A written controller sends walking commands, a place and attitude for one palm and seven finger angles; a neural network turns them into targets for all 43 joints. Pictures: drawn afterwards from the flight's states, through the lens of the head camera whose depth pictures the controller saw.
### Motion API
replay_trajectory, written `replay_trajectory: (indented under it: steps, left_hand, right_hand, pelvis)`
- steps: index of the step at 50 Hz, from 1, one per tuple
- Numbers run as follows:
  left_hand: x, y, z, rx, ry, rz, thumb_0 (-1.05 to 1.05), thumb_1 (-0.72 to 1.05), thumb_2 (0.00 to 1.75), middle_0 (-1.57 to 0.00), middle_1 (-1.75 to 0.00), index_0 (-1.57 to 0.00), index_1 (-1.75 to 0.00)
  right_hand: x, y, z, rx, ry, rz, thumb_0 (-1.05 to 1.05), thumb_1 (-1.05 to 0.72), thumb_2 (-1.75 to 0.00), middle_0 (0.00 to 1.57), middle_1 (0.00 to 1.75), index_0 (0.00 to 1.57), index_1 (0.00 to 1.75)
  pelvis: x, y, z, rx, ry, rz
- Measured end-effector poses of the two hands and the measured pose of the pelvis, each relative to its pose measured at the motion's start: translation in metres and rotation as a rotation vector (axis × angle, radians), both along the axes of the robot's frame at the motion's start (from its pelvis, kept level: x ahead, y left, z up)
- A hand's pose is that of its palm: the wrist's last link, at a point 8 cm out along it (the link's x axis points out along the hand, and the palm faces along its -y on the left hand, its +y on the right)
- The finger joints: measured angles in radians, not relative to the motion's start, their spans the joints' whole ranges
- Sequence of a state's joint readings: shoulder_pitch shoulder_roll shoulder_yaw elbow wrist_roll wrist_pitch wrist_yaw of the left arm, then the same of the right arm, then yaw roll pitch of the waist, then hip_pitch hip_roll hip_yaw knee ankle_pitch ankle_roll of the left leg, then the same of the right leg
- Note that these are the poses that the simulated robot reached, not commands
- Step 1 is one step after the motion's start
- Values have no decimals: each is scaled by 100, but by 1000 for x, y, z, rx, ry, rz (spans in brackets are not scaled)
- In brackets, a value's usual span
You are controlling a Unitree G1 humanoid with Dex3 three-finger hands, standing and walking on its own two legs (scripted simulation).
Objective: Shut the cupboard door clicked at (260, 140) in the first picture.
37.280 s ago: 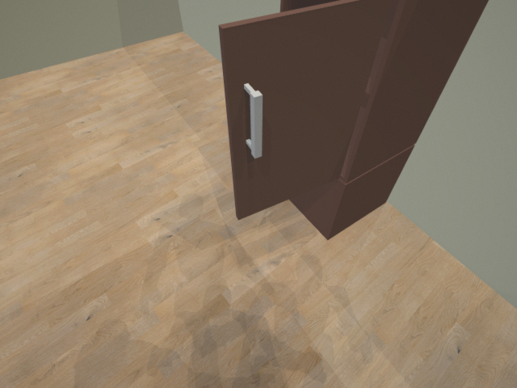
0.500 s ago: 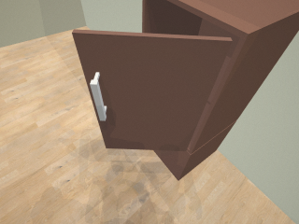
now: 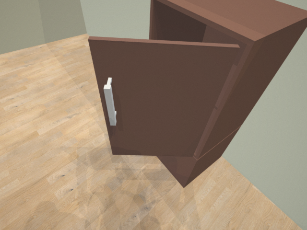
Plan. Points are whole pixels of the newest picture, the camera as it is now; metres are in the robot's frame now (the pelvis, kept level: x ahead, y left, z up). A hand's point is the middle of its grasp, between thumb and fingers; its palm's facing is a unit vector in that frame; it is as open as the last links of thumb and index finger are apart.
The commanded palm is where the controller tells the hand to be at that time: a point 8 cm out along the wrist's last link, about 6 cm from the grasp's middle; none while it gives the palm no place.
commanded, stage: come to a stop and stand still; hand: left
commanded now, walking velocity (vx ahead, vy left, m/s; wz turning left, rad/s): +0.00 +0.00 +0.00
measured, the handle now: (111, 102) +0.48 +0.17 +0.04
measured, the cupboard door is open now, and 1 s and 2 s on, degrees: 52 52 52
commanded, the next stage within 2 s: look again from close up in 0.08 s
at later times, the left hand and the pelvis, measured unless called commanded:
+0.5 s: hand out of the picture +0.00 +0.20 -0.18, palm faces +0.02 -0.97 -0.24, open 7.4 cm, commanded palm none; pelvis +0.00 +0.01 -0.01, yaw +0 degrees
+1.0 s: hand (87, 197) +0.20 +0.18 -0.01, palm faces +0.19 -0.98 -0.03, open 7.0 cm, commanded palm +0.11 +0.23 -0.06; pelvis -0.02 -0.02 -0.05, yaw +2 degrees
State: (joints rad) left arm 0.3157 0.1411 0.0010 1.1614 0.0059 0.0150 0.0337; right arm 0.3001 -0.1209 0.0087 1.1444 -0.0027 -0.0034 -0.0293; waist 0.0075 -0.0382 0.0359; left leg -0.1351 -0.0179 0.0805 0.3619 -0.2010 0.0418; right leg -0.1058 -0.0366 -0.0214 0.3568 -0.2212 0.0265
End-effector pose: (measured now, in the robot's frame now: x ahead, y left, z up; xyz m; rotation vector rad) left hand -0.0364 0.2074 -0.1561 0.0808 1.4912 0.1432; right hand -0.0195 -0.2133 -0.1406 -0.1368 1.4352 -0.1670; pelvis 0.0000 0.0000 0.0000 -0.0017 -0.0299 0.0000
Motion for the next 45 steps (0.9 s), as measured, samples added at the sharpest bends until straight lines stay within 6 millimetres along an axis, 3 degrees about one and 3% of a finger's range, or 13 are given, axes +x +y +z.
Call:
replay_trajectory:
  steps: [12, 25, 39, 41, 45]
  left_hand:
    - [0, 0, -2, 0, -23, -20, 0, 91, 90, -20, -30, -20, -30]
    - [28, 36, 10, 102, -106, -50, 0, 91, 90, -20, -30, -20, -30]
    - [58, 27, 9, 98, -149, -70, 0, 91, 90, -20, -30, -20, -30]
    - [89, 34, 26, 119, -339, 27, 1, 91, 90, -20, -30, -21, -30]
    - [167, 33, 105, 158, -922, 64, 1, 91, 90, -22, -32, -22, -32]
  right_hand:
    - [0, 8, -5, 10, -20, 14, 0, -91, -90, 20, 30, 20, 30]
    - [29, 2, -19, 24, -114, 43, 2, -93, -90, 20, 30, 20, 30]
    - [52, -16, -11, 1, -125, 61, 1, -91, -90, 19, 30, 20, 30]
    - [61, -22, -4, -40, -223, 68, 1, -91, -90, 20, 30, 20, 30]
    - [97, -35, 12, -66, -512, 94, 1, -90, -90, 20, 30, 20, 30]
  pelvis:
    - [-5, 8, -4, -13, 13, 7]
    - [-2, 14, -11, 6, 18, 1]
    - [7, 2, -8, 4, 20, -2]
    - [3, -2, -12, 5, 19, 9]
    - [0, -8, -20, 16, 49, 44]
